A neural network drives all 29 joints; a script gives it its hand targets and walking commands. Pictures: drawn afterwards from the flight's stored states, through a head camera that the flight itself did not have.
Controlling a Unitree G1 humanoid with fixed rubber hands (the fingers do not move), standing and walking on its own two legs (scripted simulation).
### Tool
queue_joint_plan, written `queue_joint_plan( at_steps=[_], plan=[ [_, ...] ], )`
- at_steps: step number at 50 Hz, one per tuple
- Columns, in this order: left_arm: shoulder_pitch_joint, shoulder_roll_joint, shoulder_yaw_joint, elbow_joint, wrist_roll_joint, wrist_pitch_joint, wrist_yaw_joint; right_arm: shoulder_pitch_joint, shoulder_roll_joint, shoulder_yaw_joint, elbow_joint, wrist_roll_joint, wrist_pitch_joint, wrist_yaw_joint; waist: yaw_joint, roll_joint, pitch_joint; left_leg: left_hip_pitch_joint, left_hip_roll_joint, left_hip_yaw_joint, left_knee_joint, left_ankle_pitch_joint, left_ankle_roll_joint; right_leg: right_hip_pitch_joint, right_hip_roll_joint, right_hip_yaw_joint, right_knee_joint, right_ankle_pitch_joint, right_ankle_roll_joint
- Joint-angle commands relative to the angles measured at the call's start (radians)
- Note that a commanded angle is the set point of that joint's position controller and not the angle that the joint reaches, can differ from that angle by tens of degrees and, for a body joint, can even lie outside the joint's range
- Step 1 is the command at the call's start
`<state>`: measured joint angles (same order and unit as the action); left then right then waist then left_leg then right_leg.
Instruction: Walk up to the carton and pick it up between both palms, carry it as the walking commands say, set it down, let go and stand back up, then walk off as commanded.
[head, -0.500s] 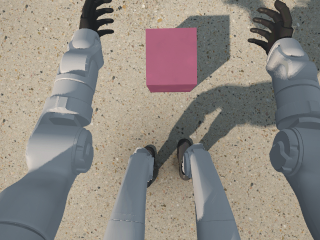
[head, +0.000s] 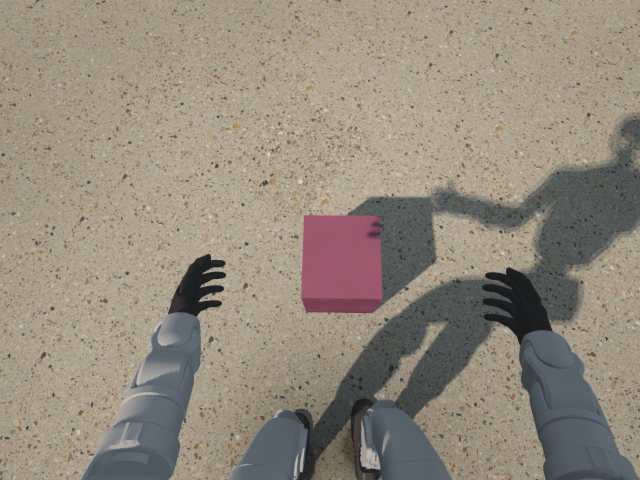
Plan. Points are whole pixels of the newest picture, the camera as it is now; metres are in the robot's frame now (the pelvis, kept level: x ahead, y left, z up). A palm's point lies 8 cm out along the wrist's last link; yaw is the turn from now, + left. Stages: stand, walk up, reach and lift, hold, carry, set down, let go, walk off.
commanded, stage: let go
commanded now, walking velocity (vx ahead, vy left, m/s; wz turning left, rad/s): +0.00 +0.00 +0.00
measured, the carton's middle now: (340, 267) +0.51 -0.03 -0.62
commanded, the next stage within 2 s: stand in 0.80 s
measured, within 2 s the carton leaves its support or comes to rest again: neither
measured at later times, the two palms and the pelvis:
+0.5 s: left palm (113, 421) +0.18 +0.24 -0.03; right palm (562, 431) +0.16 -0.23 -0.03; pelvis +0.01 +0.01 +0.03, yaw +0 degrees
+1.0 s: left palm (90, 425) +0.17 +0.27 -0.04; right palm (577, 457) +0.13 -0.26 -0.06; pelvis +0.02 +0.00 +0.03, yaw -1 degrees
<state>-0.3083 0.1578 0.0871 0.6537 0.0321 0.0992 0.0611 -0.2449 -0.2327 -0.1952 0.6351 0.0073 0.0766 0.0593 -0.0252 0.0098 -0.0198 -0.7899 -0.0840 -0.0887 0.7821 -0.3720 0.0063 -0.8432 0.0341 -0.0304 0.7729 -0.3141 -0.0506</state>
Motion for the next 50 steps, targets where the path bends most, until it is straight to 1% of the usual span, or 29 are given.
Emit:
queue_joint_plan(
  at_steps=[1, 2, 3, 5, 8, 10, 11, 12, 16, 18, 23, 24, 25, 26, 27, 28, 29, 31, 32, 33, 34, 37, 38, 39, 40, 43, 45, 47, 50],
  plan=[
    [0.149, 0.114, -0.008, -0.267, -0.004, -0.076, -0.034, 0.133, -0.008, 0.144, -0.233, 0.05, -0.073, 0.018, 0.007, -0.053, -0.603, 0.258, 0.031, 0.038, -0.15, 0.471, 0.0, 0.728, -0.015, 0.127, -0.107, 0.716, 0.067],
    [0.141, 0.102, -0.009, -0.262, -0.027, -0.081, -0.041, 0.097, -0.03, 0.137, -0.257, 0.05, -0.083, 0.015, -0.002, -0.065, -0.546, 0.247, 0.043, 0.03, -0.163, 0.472, 0.002, 0.707, -0.016, 0.137, -0.112, 0.694, 0.062],
    [0.23, 0.116, 0.004, -0.29, 0.005, -0.076, -0.043, 0.221, -0.034, 0.127, -0.256, 0.023, -0.079, 0.014, 0.011, -0.008, -0.538, 0.318, 0.042, 0.04, -0.178, 0.454, -0.017, 0.742, -0.024, 0.125, -0.15, 0.66, 0.058],
    [0.277, 0.106, -0.033, -0.303, -0.042, -0.071, -0.056, 0.298, -0.025, 0.14, -0.241, 0.032, -0.066, 0.008, -0.013, -0.03, -0.389, 0.367, 0.051, 0.052, -0.228, 0.379, -0.017, 0.711, -0.011, 0.096, -0.2, 0.544, 0.057],
    [0.319, 0.1, -0.045, -0.324, -0.058, -0.064, -0.069, 0.332, -0.054, 0.129, -0.298, 0.012, -0.06, 0.008, -0.002, -0.025, -0.252, 0.408, 0.061, 0.049, -0.293, 0.345, -0.023, 0.711, -0.015, 0.086, -0.253, 0.443, 0.06],
    [0.382, 0.097, -0.053, -0.34, -0.043, -0.047, -0.073, 0.364, -0.053, 0.152, -0.304, 0.028, -0.042, 0.019, 0.015, 0.032, -0.128, 0.434, 0.074, 0.05, -0.338, 0.262, -0.036, 0.728, -0.013, 0.078, -0.296, 0.331, 0.055],
    [0.417, 0.111, -0.039, -0.339, -0.032, -0.048, -0.079, 0.358, -0.051, 0.143, -0.34, 0.018, -0.036, 0.018, 0.017, -0.007, -0.127, 0.439, 0.073, 0.052, -0.359, 0.278, -0.029, 0.754, -0.013, 0.064, -0.301, 0.346, 0.061],
    [0.426, 0.114, -0.038, -0.367, -0.019, -0.044, -0.084, 0.399, -0.048, 0.156, -0.315, 0.025, -0.025, 0.021, 0.013, 0.03, -0.083, 0.468, 0.084, 0.044, -0.38, 0.243, -0.022, 0.762, -0.018, 0.071, -0.315, 0.301, 0.058],
    [0.474, 0.116, -0.041, -0.324, -0.009, 0.003, -0.098, 0.402, -0.062, 0.174, -0.303, 0.019, 0.029, 0.04, 0.026, 0.034, 0.056, 0.477, 0.096, 0.044, -0.429, 0.112, -0.013, 0.781, 0.003, 0.028, -0.329, 0.158, 0.059],
    [0.459, 0.108, -0.03, -0.321, 0.003, 0.022, -0.104, 0.404, -0.065, 0.171, -0.275, -0.002, 0.05, 0.047, 0.013, 0.056, 0.119, 0.446, 0.099, 0.038, -0.439, 0.097, -0.022, 0.814, -0.003, 0.045, -0.329, 0.148, 0.041],
    [0.444, 0.112, -0.036, -0.32, -0.005, 0.077, -0.116, 0.34, -0.078, 0.171, -0.311, -0.004, 0.115, 0.057, 0.059, 0.038, 0.182, 0.421, 0.113, 0.032, -0.477, 0.009, -0.009, 0.912, 0.006, 0.01, -0.326, 0.078, 0.057],
    [0.444, 0.119, -0.025, -0.315, 0.006, 0.079, -0.116, 0.363, -0.078, 0.169, -0.311, -0.015, 0.115, 0.049, 0.04, 0.017, 0.207, 0.425, 0.105, 0.032, -0.46, 0.032, -0.009, 0.887, 0.002, 0.021, -0.327, 0.075, 0.061],
    [0.425, 0.139, -0.022, -0.347, 0.01, 0.076, -0.116, 0.295, -0.091, 0.141, -0.356, -0.023, 0.113, 0.051, 0.063, 0.045, 0.152, 0.461, 0.106, 0.03, -0.457, 0.005, -0.011, 0.906, 0.003, 0.007, -0.321, 0.042, 0.054],
    [0.42, 0.127, -0.032, -0.329, 0.004, 0.084, -0.123, 0.276, -0.085, 0.142, -0.352, -0.032, 0.123, 0.044, 0.059, 0.015, 0.198, 0.468, 0.092, 0.049, -0.439, -0.007, -0.012, 0.87, -0.005, 0.013, -0.347, -0.02, 0.05],
    [0.358, 0.128, -0.042, -0.348, 0.012, 0.083, -0.125, 0.316, -0.062, 0.164, -0.315, -0.015, 0.131, 0.044, 0.036, 0.054, 0.247, 0.435, 0.112, 0.038, -0.464, -0.063, 0.004, 0.883, 0.009, 0.013, -0.33, -0.019, 0.055],
    [0.37, 0.136, -0.026, -0.352, 0.019, 0.079, -0.125, 0.289, -0.084, 0.134, -0.354, -0.037, 0.129, 0.042, 0.036, 0.023, 0.232, 0.425, 0.106, 0.044, -0.444, -0.038, -0.003, 0.878, -0.003, 0.015, -0.324, 0.002, 0.057],
    [0.376, 0.139, -0.031, -0.371, 0.006, 0.086, -0.129, 0.324, -0.084, 0.148, -0.319, -0.028, 0.139, 0.044, 0.032, 0.045, 0.232, 0.419, 0.104, 0.049, -0.448, -0.055, 0.0, 0.902, 0.001, 0.019, -0.328, -0.012, 0.055],
    [0.414, 0.134, -0.027, -0.341, -0.01, 0.093, -0.128, 0.36, -0.067, 0.148, -0.336, -0.038, 0.148, 0.028, 0.019, -0.085, 0.207, 0.489, 0.082, 0.056, -0.408, 0.078, 0.002, 0.862, -0.003, 0.033, -0.34, 0.066, 0.063],
    [0.382, 0.137, -0.035, -0.372, -0.006, 0.091, -0.13, 0.385, -0.071, 0.146, -0.324, -0.027, 0.156, 0.022, 0.007, -0.021, 0.216, 0.543, 0.08, 0.06, -0.403, 0.082, 0.001, 0.798, -0.008, 0.032, -0.352, 0.039, 0.062],
    [0.375, 0.133, -0.05, -0.344, -0.006, 0.096, -0.129, 0.332, -0.078, 0.137, -0.325, -0.03, 0.159, 0.014, 0.031, 0.005, 0.165, 0.57, 0.084, 0.06, -0.409, 0.085, -0.005, 0.832, 0.005, 0.017, -0.335, 0.033, 0.06],
    [0.417, 0.115, -0.029, -0.353, 0.003, 0.098, -0.126, 0.363, -0.075, 0.126, -0.342, -0.048, 0.16, 0.015, 0.008, -0.018, 0.211, 0.536, 0.077, 0.056, -0.394, 0.093, -0.009, 0.802, -0.012, 0.039, -0.35, 0.03, 0.054],
    [0.361, 0.137, -0.015, -0.394, 0.01, 0.105, -0.104, 0.331, -0.076, 0.13, -0.351, -0.026, 0.15, -0.002, 0.026, -0.073, 0.153, 0.535, 0.075, 0.043, -0.389, 0.139, 0.002, 0.832, -0.011, 0.053, -0.339, 0.094, 0.069],
    [0.39, 0.131, 0.0, -0.382, 0.021, 0.1, -0.101, 0.32, -0.092, 0.135, -0.354, -0.022, 0.152, 0.0, 0.046, 0.001, 0.113, 0.576, 0.068, 0.046, -0.38, 0.157, 0.004, 0.822, -0.024, 0.058, -0.343, 0.093, 0.064],
    [0.453, 0.221, 0.021, -0.171, 0.001, 0.028, -0.063, 0.339, -0.141, 0.105, -0.222, -0.045, 0.073, -0.038, 0.075, 0.043, 0.042, 0.502, 0.083, -0.022, -0.358, 0.05, -0.009, 0.675, -0.052, 0.087, -0.335, 0.033, 0.059],
    [0.478, 0.263, 0.032, -0.17, 0.013, -0.009, -0.054, 0.445, -0.13, 0.107, -0.208, -0.063, 0.048, -0.05, 0.04, -0.013, 0.095, 0.496, 0.098, -0.055, -0.35, -0.048, 0.01, 0.614, -0.06, 0.105, -0.357, -0.073, 0.053],
    [0.481, 0.263, 0.033, -0.157, 0.019, -0.047, -0.053, 0.429, -0.2, 0.085, -0.191, -0.075, -0.006, -0.067, 0.034, -0.014, 0.124, 0.505, 0.099, -0.066, -0.354, -0.084, 0.014, 0.501, -0.074, 0.189, -0.409, -0.222, 0.041],
    [0.472, 0.258, 0.02, -0.147, 0.029, -0.071, -0.051, 0.422, -0.178, 0.09, -0.166, -0.078, -0.022, -0.063, 0.043, -0.042, 0.069, 0.502, 0.112, -0.097, -0.374, -0.122, 0.018, 0.564, -0.058, 0.169, -0.383, -0.167, 0.04],
    [0.432, 0.27, 0.021, -0.139, 0.03, -0.086, -0.053, 0.412, -0.184, 0.082, -0.162, -0.07, -0.039, -0.057, 0.036, 0.013, -0.028, 0.552, 0.112, -0.08, -0.361, -0.026, 0.02, 0.611, -0.073, 0.173, -0.362, -0.091, 0.03],
    [0.45, 0.246, -0.007, -0.107, 0.014, -0.113, -0.052, 0.424, -0.195, 0.086, -0.125, -0.06, -0.068, -0.072, 0.024, -0.029, -0.112, 0.596, 0.148, -0.09, -0.299, 0.339, 0.023, 0.697, -0.09, 0.15, -0.291, 0.3, 0.022]
  ],
)
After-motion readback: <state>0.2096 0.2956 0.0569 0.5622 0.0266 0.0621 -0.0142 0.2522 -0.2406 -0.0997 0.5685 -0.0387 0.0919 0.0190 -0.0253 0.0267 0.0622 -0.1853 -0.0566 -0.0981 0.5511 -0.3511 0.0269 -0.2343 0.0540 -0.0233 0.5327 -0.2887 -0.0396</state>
